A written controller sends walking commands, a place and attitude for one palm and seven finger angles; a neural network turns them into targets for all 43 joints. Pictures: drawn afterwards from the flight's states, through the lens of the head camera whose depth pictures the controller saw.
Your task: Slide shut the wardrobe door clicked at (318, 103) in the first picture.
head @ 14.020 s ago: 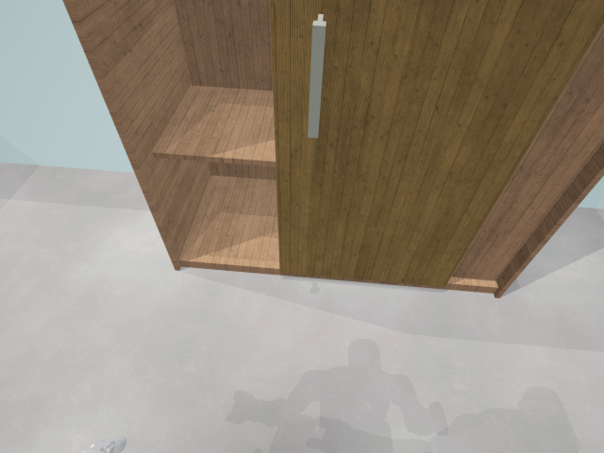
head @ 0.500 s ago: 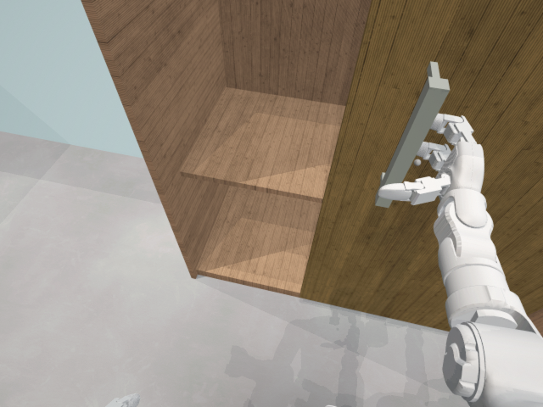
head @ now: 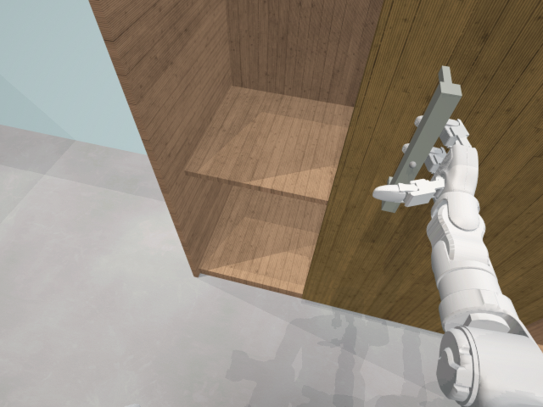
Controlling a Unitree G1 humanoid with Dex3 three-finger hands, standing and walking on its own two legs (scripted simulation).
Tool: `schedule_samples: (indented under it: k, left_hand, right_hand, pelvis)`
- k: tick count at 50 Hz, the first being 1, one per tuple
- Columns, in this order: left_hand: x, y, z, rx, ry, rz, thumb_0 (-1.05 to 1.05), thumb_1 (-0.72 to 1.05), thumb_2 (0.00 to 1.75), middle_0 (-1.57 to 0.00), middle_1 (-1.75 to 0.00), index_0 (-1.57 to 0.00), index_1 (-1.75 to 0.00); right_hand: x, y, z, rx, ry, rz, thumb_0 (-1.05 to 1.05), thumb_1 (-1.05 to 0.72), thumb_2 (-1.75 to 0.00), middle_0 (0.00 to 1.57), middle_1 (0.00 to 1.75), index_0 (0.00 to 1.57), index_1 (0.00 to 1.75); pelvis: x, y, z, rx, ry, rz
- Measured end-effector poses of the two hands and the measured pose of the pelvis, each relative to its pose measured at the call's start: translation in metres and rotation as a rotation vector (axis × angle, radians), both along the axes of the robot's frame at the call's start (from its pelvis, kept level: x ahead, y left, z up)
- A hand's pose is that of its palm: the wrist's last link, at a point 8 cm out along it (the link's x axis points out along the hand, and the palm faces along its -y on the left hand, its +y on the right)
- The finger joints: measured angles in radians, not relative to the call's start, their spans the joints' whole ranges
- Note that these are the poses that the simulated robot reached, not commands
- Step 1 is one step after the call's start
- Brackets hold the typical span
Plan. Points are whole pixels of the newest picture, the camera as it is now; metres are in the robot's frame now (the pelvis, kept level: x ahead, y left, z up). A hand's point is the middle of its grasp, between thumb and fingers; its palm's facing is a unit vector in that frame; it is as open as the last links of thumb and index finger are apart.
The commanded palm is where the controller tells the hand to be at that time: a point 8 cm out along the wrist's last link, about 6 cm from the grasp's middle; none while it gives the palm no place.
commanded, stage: slide the fingers in behind the handle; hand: right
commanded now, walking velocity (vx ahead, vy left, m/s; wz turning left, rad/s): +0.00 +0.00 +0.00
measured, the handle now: (413, 148) +0.51 -0.14 +0.11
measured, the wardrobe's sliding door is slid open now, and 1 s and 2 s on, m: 0.41 0.41 0.41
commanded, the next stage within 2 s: grip the handle and tug to test in 0.62 s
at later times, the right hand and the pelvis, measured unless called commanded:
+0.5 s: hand (408, 163) +0.46 -0.13 +0.12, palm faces +0.12 +0.99 -0.01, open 13.9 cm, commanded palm +0.43 -0.17 +0.12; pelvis +0.00 +0.00 +0.00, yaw +0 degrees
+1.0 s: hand (409, 165) +0.46 -0.13 +0.12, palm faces +0.12 +0.99 +0.00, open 12.0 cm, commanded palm +0.43 -0.18 +0.12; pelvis +0.00 +0.00 +0.00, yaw +0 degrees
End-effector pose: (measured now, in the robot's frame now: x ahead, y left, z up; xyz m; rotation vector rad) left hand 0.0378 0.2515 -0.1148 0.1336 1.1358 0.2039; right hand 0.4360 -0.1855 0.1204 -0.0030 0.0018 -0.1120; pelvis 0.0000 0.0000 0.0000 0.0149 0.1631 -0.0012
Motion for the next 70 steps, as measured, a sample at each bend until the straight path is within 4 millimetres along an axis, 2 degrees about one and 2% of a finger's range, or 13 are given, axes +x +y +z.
schedule_samples:
  k: [14,29,41,49,65,70]
  left_hand:
    - [0.007,0.0,0.0,0.0,-0.02,-0.011,0.01,0.9,0.9,-0.2,-0.3,-0.2,-0.3]
    - [0.003,0.003,0.0,0.004,-0.003,-0.01,0.01,0.9,0.9,-0.2,-0.3,-0.2,-0.3]
    - [0.004,0.003,0.001,0.003,-0.016,-0.005,0.01,0.9,0.9,-0.2,-0.3,-0.2,-0.3]
    - [0.008,0.001,0.002,0.003,-0.028,-0.011,0.01,0.9,0.9,-0.2,-0.3,-0.2,-0.3]
    - [0.004,-0.001,0.003,0.007,-0.021,-0.007,0.01,0.9,0.9,-0.2,-0.3,-0.2,-0.3]
    - [0.003,-0.001,0.004,0.014,-0.025,-0.006,0.01,0.9,0.9,-0.2,-0.3,-0.2,-0.3]
  right_hand:
    - [0.001,0.016,0.0,-0.001,-0.007,0.002,-0.02,0.5,-0.3,0.3,1.2,0.3,1.2]
    - [0.0,0.006,-0.001,0.002,0.007,-0.009,-0.01,0.5,-0.3,0.3,1.2,0.3,1.2]
    - [-0.004,0.011,0.0,0.004,-0.007,0.001,-0.01,0.47,-0.31,0.31,1.2,0.31,1.21]
    - [-0.006,0.007,0.002,-0.004,-0.017,-0.007,-0.01,0.25,-0.4,0.33,1.24,0.33,1.24]
    - [-0.007,0.002,0.001,0.013,-0.013,0.0,0.0,-0.45,-0.71,0.41,1.34,0.41,1.34]
    - [-0.009,0.009,0.0,0.024,-0.015,0.032,-0.01,-0.56,-0.76,0.41,1.37,0.41,1.36]
  pelvis:
    - [-0.001,0.0,-0.001,-0.001,0.003,-0.001]
    - [-0.002,0.002,0.0,0.0,-0.001,-0.006]
    - [-0.001,0.001,0.0,-0.001,-0.006,-0.001]
    - [-0.003,0.0,0.0,0.001,-0.008,-0.004]
    - [-0.003,-0.002,0.0,0.003,-0.008,0.0]
    - [-0.004,-0.003,0.0,0.004,-0.013,0.001]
